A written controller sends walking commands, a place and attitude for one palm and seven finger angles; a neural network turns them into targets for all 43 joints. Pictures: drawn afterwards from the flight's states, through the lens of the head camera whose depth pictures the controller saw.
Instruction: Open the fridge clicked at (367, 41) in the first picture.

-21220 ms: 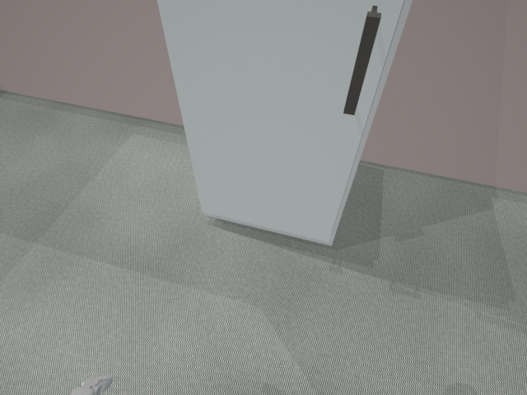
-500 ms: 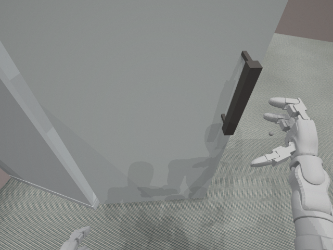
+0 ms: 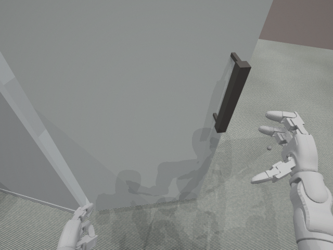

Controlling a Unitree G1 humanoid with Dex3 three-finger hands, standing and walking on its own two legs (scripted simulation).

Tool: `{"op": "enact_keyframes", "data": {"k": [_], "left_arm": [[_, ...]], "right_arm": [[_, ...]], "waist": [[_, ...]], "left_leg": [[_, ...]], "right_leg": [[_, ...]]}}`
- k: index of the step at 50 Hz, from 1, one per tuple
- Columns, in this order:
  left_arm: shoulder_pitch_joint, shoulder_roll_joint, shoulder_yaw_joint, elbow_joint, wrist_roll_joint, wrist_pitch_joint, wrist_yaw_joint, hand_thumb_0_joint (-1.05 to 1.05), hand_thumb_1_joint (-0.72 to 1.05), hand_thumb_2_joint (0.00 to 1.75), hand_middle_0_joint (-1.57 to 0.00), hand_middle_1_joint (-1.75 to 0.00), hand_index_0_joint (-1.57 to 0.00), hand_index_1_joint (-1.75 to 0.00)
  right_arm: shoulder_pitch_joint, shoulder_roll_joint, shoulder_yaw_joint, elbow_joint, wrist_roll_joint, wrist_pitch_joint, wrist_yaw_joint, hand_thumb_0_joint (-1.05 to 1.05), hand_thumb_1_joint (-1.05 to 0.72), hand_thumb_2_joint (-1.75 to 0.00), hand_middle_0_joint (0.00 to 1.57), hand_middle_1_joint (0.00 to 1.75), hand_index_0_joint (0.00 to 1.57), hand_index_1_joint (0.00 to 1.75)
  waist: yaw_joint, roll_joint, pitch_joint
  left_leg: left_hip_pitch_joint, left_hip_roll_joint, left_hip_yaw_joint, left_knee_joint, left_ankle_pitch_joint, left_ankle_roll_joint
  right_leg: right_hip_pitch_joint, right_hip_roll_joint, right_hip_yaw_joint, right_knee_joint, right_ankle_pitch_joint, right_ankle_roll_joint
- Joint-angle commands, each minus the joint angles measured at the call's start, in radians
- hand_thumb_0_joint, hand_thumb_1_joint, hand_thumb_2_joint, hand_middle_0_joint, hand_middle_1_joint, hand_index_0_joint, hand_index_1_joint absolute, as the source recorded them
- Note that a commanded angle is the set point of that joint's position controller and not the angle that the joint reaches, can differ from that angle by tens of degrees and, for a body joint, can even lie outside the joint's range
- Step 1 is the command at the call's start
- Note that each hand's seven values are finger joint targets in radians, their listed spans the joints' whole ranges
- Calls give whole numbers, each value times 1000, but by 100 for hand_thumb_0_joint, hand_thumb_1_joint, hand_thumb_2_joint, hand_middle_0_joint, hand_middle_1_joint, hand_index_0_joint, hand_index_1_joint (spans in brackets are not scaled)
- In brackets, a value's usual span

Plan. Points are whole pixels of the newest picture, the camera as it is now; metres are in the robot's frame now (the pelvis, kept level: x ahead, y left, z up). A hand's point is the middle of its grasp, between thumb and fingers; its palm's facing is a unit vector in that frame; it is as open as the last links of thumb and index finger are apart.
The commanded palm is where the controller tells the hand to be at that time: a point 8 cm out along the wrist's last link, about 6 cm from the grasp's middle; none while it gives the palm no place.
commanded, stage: draw the hand back to the body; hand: right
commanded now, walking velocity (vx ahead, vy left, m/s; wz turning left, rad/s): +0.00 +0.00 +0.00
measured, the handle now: (226, 95) +0.49 -0.14 +0.13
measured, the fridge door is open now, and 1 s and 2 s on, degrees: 67 67 67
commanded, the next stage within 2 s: step back with the hand held close in 1.54 s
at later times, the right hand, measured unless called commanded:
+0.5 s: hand (298, 164) +0.26 -0.24 +0.15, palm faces +0.16 +0.99 -0.06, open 14.5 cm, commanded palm +0.22 -0.28 +0.16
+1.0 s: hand (332, 177) +0.23 -0.28 +0.16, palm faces +0.44 +0.84 -0.32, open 10.4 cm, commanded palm +0.18 -0.31 +0.18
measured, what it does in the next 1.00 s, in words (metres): stands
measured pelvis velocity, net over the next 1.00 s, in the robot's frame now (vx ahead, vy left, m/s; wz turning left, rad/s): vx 0.02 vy -0.02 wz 0.03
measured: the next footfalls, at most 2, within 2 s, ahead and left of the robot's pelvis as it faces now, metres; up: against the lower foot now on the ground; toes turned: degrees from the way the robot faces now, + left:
none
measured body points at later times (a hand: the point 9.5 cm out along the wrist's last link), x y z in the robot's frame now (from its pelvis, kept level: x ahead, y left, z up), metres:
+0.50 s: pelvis +0.01 +0.00 +0.01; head -0.02 +0.02 +0.46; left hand +0.21 +0.23 -0.06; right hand +0.25 -0.29 +0.16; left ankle +0.00 +0.11 -0.73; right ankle +0.04 -0.13 -0.73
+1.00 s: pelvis +0.02 -0.02 +0.02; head -0.01 -0.01 +0.47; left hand +0.19 +0.21 -0.07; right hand +0.20 -0.32 +0.18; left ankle +0.00 +0.11 -0.73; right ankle +0.04 -0.13 -0.73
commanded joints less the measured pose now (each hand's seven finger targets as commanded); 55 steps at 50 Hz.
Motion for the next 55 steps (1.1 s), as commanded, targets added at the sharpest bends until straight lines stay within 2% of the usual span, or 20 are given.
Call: {"op": "enact_keyframes", "data": {"k": [1,2,4,7,9,13,18,23,24,25,26,27,30,32,35,39,45,48,50,55], "left_arm": [[-146,134,41,-158,-27,-71,46,0,90,90,-20,-30,-20,-30],[-144,125,33,-166,-22,-75,46,0,90,90,-20,-30,-20,-30],[-126,120,33,-169,-13,-81,37,0,90,90,-20,-30,-20,-30],[-124,124,36,-170,-14,-80,27,0,90,90,-20,-30,-20,-30],[-130,128,38,-172,-15,-79,28,0,90,90,-20,-30,-20,-30],[-140,122,34,-184,-17,-87,32,0,90,90,-20,-30,-20,-30],[-149,124,28,-175,-13,-100,41,0,90,90,-20,-30,-20,-30],[-162,122,24,-175,-15,-106,47,0,90,90,-20,-30,-20,-30],[-162,109,33,-171,26,-112,41,0,90,90,-20,-30,-20,-30],[-162,103,28,-149,39,-107,37,0,90,90,-20,-30,-20,-30],[-154,102,30,-146,39,-96,32,0,90,90,-20,-30,-20,-30],[-152,104,35,-149,42,-88,29,0,90,90,-20,-30,-20,-30],[-158,108,42,-144,51,-75,26,0,90,90,-20,-30,-20,-30],[-159,102,40,-140,54,-70,27,0,90,90,-20,-30,-20,-30],[-163,106,46,-133,56,-63,29,0,90,90,-20,-30,-20,-30],[-169,105,48,-131,61,-57,25,0,90,90,-20,-30,-20,-30],[-165,99,53,-138,62,-37,15,0,90,90,-20,-30,-20,-30],[-164,98,55,-144,61,-27,11,0,90,90,-20,-30,-20,-30],[-165,97,56,-146,60,-25,11,0,90,90,-20,-30,-20,-30],[-157,96,59,-150,63,-31,9,0,90,90,-20,-30,-20,-30]], "right_arm": [[-381,-249,-156,-283,150,136,51,0,55,-20,25,115,25,115],[-345,-228,-128,-314,112,161,43,0,55,-20,25,115,25,115],[-221,-213,-136,-330,74,173,18,0,55,-20,25,115,25,115],[-121,-191,-156,-356,103,176,23,0,55,-20,25,115,25,115],[-91,-208,-183,-368,119,186,37,0,55,-20,25,115,25,115],[-103,-191,-159,-474,115,193,45,0,55,-20,25,115,25,115],[-64,-193,-167,-519,124,197,53,0,55,-20,25,115,25,115],[-13,-201,-186,-546,137,215,72,0,37,-29,24,104,24,104],[25,-312,-239,-607,0,143,-90,0,33,-31,24,102,24,102],[111,-197,-176,-536,-19,123,-148,0,30,-32,24,100,24,100],[148,-166,-139,-552,-45,107,-184,0,26,-34,24,98,24,98],[162,-170,-135,-578,-61,90,-212,0,22,-36,24,96,24,96],[150,-211,-157,-645,-97,53,-264,0,12,-41,24,89,24,89],[144,-186,-132,-657,-113,36,-283,0,4,-44,23,85,23,85],[172,-197,-145,-660,-125,23,-300,0,-7,-50,23,79,23,79],[252,-199,-159,-693,-132,11,-308,0,-21,-57,22,70,22,70],[369,-202,-195,-709,-123,9,-303,0,-43,-67,22,58,22,58],[392,-208,-213,-726,-120,10,-300,0,-54,-73,21,51,21,51],[401,-210,-220,-752,-121,8,-299,0,-61,-76,21,47,21,47],[453,-223,-243,-796,-119,3,-305,0,-79,-85,20,36,20,36]], "waist": [[-35,-1,-281],[-32,-31,-272],[-33,-18,-236],[-31,56,-188],[-37,66,-174],[-31,-19,-164],[-30,4,-140],[-40,-22,-140],[-56,10,-37],[-36,22,3],[-34,39,4],[-35,43,-17],[-39,-18,-75],[-35,-40,-69],[-36,-15,-61],[-50,-42,-74],[-57,-4,-38],[-57,-13,-21],[-57,-51,-26],[-60,-44,-42]], "left_leg": [[113,-22,-86,-168,158,3],[107,-27,-70,-159,204,2],[106,-36,-53,-151,273,1],[112,-36,-48,-158,306,-5],[115,-35,-58,-165,296,-7],[105,-41,-50,-179,266,-2],[101,-45,-45,-195,253,-3],[109,-45,-44,-208,232,-3],[77,-27,-74,-288,176,-4],[70,-23,-61,-303,148,-2],[77,-25,-59,-310,128,-4],[97,-28,-55,-308,128,-4],[141,-32,-64,-316,144,0],[151,-38,-54,-318,143,3],[163,-42,-51,-328,147,3],[200,-46,-46,-316,188,9],[211,-46,-42,-309,222,7],[206,-48,-44,-311,219,8],[207,-46,-46,-311,224,8],[216,-47,-42,-305,243,9]], "right_leg": [[152,63,28,-119,81,-40],[166,64,26,-126,121,-42],[175,57,24,-128,182,-41],[159,57,18,-137,187,-38],[162,54,11,-136,179,-39],[193,57,11,-152,177,-36],[208,57,17,-163,174,-38],[219,59,17,-175,166,-38],[199,56,-11,-171,129,-34],[193,58,-13,-184,106,-34],[207,53,-14,-196,94,-36],[222,50,-15,-208,94,-38],[267,49,-24,-230,108,-40],[282,48,-20,-249,114,-37],[292,46,-16,-262,124,-39],[298,45,-7,-275,165,-34],[270,39,-6,-276,196,-31],[260,38,-6,-275,193,-29],[267,38,-10,-271,201,-28],[273,38,-5,-265,221,-28]]}}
